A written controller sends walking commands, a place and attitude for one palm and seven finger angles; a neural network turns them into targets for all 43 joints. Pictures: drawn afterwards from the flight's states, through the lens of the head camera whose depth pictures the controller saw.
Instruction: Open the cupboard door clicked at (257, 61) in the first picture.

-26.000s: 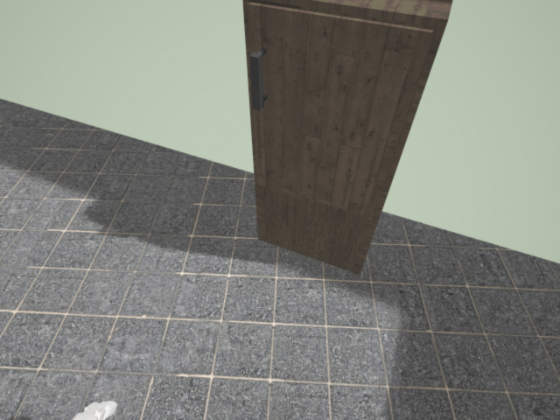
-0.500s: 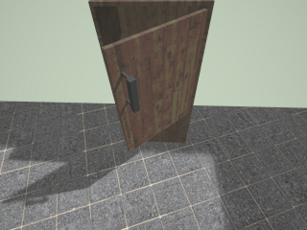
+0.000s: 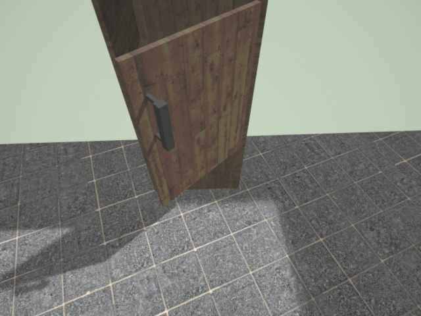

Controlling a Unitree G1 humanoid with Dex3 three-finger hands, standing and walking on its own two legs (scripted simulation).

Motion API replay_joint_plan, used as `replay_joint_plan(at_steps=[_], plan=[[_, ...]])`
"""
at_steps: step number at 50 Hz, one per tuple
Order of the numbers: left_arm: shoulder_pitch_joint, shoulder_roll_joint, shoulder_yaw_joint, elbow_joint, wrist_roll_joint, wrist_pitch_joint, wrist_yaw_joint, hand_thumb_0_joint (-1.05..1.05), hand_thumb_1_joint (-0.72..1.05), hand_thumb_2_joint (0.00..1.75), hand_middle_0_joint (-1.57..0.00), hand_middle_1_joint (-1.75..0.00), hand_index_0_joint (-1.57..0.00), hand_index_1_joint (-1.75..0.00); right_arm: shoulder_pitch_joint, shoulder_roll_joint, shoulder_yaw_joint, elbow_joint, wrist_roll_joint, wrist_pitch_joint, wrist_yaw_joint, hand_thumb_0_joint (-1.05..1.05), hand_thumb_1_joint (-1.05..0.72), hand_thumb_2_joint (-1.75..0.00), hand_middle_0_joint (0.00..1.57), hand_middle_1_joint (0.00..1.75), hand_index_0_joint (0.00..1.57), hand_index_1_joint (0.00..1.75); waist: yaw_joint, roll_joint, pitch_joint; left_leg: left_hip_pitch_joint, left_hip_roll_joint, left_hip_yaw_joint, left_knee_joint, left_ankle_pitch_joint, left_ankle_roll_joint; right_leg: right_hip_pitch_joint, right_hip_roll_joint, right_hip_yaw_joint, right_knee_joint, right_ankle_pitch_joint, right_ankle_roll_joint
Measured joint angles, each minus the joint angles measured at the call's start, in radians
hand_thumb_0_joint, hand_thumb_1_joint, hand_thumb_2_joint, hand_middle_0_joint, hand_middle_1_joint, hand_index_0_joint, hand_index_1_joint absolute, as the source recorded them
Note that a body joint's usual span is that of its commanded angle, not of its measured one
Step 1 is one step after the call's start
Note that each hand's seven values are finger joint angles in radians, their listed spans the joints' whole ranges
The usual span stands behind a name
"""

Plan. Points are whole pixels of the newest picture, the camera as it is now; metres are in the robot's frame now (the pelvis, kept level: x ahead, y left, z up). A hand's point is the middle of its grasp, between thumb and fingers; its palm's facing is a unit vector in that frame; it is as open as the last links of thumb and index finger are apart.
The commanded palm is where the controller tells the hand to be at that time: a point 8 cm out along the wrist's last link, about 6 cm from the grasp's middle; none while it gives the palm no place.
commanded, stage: walk to a spot facing it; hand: left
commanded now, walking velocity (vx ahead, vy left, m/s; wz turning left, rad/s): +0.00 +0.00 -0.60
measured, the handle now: (159, 122) +0.53 +0.16 +0.03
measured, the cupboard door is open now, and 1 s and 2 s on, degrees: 41 41 41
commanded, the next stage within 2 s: none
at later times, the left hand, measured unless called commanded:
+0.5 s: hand out of the picture +0.09 +0.17 -0.17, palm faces -0.23 -0.93 -0.28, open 7.4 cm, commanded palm none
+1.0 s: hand (173, 285) +0.21 +0.10 -0.17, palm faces -0.53 -0.80 -0.28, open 7.4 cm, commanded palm none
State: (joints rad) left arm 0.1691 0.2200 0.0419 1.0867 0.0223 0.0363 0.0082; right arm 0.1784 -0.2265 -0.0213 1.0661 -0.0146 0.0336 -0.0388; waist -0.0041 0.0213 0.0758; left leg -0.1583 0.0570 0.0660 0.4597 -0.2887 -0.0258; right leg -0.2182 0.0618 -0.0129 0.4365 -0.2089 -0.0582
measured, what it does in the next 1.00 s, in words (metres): steps on the spot, turning right: left foot, then right foot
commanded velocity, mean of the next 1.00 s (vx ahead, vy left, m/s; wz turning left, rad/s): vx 0.00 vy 0.00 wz -0.60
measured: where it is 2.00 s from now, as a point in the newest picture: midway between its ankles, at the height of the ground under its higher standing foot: outside the picture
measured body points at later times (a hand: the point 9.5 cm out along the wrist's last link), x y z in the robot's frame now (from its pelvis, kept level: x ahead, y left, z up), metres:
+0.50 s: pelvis -0.01 -0.02 +0.00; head +0.06 -0.05 +0.44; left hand +0.10 +0.22 -0.15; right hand +0.02 -0.30 -0.15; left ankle +0.00 +0.12 -0.68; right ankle -0.03 -0.12 -0.74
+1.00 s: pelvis +0.00 -0.03 -0.02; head +0.05 -0.07 +0.43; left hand +0.24 +0.15 -0.15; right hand -0.10 -0.28 -0.16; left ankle +0.05 +0.12 -0.73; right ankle -0.06 -0.13 -0.75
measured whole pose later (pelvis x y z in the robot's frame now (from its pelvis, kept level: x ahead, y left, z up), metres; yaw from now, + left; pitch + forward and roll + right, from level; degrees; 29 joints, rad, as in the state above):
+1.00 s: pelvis +0.00 -0.03 -0.02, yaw -33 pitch +1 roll +0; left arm 0.15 0.27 0.07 0.88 0.03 0.03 -0.04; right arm 0.23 -0.25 -0.05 0.90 -0.02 0.04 -0.02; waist 0.00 0.02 0.10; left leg -0.29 0.15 0.15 0.74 -0.45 -0.06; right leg -0.32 -0.01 -0.04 0.61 -0.28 -0.01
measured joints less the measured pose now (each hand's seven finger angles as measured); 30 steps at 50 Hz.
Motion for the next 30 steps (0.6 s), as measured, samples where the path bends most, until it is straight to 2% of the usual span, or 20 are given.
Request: replay_joint_plan(at_steps=[4, 5, 8, 10, 12, 14, 15, 16, 18, 21, 24, 30], plan=[[0.008, -0.005, 0.009, -0.029, 0.001, 0.020, -0.010, 0.01, 0.90, 0.90, -0.21, -0.30, -0.20, -0.30, 0.028, 0.022, -0.006, -0.023, -0.004, 0.002, -0.003, 0.01, -0.91, -0.89, 0.20, 0.30, 0.20, 0.30, -0.004, -0.029, 0.009, -0.020, -0.002, 0.041, 0.030, -0.017, 0.009, -0.051, -0.001, 0.039, 0.063, -0.016, 0.009], [0.007, -0.005, 0.012, -0.038, 0.001, 0.024, -0.014, 0.01, 0.90, 0.90, -0.21, -0.30, -0.20, -0.30, 0.036, 0.026, -0.007, -0.029, -0.006, 0.000, -0.004, 0.01, -0.91, -0.89, 0.20, 0.30, 0.20, 0.30, -0.003, -0.037, 0.012, -0.023, -0.005, 0.054, 0.034, -0.019, 0.013, -0.075, -0.005, 0.044, 0.109, -0.035, 0.015], [-0.003, -0.008, 0.023, -0.065, 0.003, 0.040, -0.024, 0.01, 0.91, 0.90, -0.21, -0.30, -0.20, -0.30, 0.062, 0.031, -0.010, -0.038, -0.013, -0.007, -0.009, 0.01, -0.91, -0.89, 0.20, 0.30, 0.20, 0.30, -0.003, -0.036, 0.027, -0.021, 0.002, 0.080, 0.037, -0.022, 0.019, -0.161, -0.015, 0.034, 0.379, -0.211, 0.041], [-0.011, -0.012, 0.030, -0.084, 0.003, 0.043, -0.029, 0.01, 0.91, 0.90, -0.21, -0.30, -0.20, -0.30, 0.077, 0.029, -0.013, -0.039, -0.018, -0.008, -0.010, 0.01, -0.91, -0.89, 0.20, 0.30, 0.20, 0.30, -0.002, -0.021, 0.034, -0.018, 0.016, 0.087, 0.034, -0.020, 0.012, -0.179, -0.030, 0.019, 0.458, -0.257, 0.051], [-0.016, -0.016, 0.031, -0.104, 0.002, 0.037, -0.034, 0.01, 0.91, 0.90, -0.20, -0.30, -0.20, -0.30, 0.083, 0.022, -0.015, -0.039, -0.021, -0.005, -0.008, 0.01, -0.91, -0.89, 0.20, 0.30, 0.20, 0.30, 0.001, 0.000, 0.039, -0.019, 0.037, 0.097, 0.042, -0.026, 0.000, -0.162, -0.049, -0.001, 0.426, -0.264, 0.056], [-0.012, -0.015, 0.032, -0.122, 0.000, 0.025, -0.038, 0.01, 0.91, 0.90, -0.20, -0.30, -0.20, -0.30, 0.084, 0.013, -0.019, -0.043, -0.020, -0.002, -0.004, 0.01, -0.90, -0.89, 0.21, 0.30, 0.20, 0.30, 0.004, 0.018, 0.040, -0.031, 0.062, 0.108, 0.080, -0.047, -0.016, -0.114, -0.062, -0.018, 0.309, -0.198, 0.056], [-0.004, -0.008, 0.032, -0.133, 0.002, 0.015, -0.040, 0.01, 0.91, 0.90, -0.20, -0.30, -0.20, -0.30, 0.088, 0.012, -0.022, -0.050, -0.015, 0.001, -0.002, 0.01, -0.90, -0.89, 0.21, 0.30, 0.20, 0.30, 0.006, 0.016, 0.033, -0.050, 0.070, 0.115, 0.121, -0.069, -0.023, -0.080, -0.071, -0.011, 0.215, -0.101, 0.048], [0.004, 0.001, 0.035, -0.140, 0.005, 0.002, -0.035, 0.01, 0.91, 0.90, -0.21, -0.30, -0.20, -0.30, 0.083, 0.012, -0.025, -0.056, -0.009, 0.006, 0.002, 0.01, -0.90, -0.89, 0.21, 0.30, 0.20, 0.30, 0.010, 0.003, 0.024, -0.090, 0.067, 0.107, 0.209, -0.126, -0.027, -0.072, -0.072, 0.005, 0.178, -0.113, 0.040], [0.001, -0.004, 0.035, -0.134, 0.003, -0.009, -0.020, 0.01, 0.91, 0.90, -0.20, -0.30, -0.20, -0.30, 0.044, -0.003, -0.034, -0.064, 0.001, 0.023, 0.005, 0.01, -0.90, -0.89, 0.21, 0.30, 0.20, 0.30, 0.009, 0.021, 0.042, -0.172, 0.053, 0.027, 0.426, -0.228, -0.024, -0.088, -0.045, 0.017, 0.206, -0.144, 0.027], [0.016, -0.009, 0.034, -0.134, 0.005, -0.005, -0.004, 0.00, 0.91, 0.90, -0.21, -0.30, -0.20, -0.30, -0.014, -0.011, -0.040, -0.090, 0.005, 0.027, 0.008, 0.01, -0.91, -0.89, 0.20, 0.30, 0.20, 0.30, 0.008, 0.012, 0.054, -0.258, 0.019, -0.019, 0.598, -0.223, -0.028, -0.080, -0.025, 0.052, 0.162, -0.109, 0.022], [0.033, -0.007, 0.033, -0.133, 0.007, -0.002, 0.004, 0.01, 0.90, 0.90, -0.21, -0.30, -0.20, -0.30, -0.064, -0.005, -0.039, -0.128, 0.009, 0.018, 0.009, 0.01, -0.91, -0.89, 0.20, 0.30, 0.20, 0.30, 0.014, -0.017, 0.053, -0.286, -0.002, -0.028, 0.569, -0.200, -0.035, -0.071, -0.016, 0.100, 0.106, -0.067, 0.021], [0.049, -0.002, 0.033, -0.139, 0.011, 0.007, -0.003, 0.01, 0.90, 0.90, -0.21, -0.30, -0.20, -0.30, -0.127, 0.010, -0.032, -0.183, 0.018, -0.001, 0.009, 0.01, -0.91, -0.90, 0.20, 0.29, 0.20, 0.30, 0.030, -0.047, 0.038, -0.226, -0.034, -0.049, 0.305, -0.130, -0.031, -0.077, 0.006, 0.178, 0.081, -0.042, 0.042]])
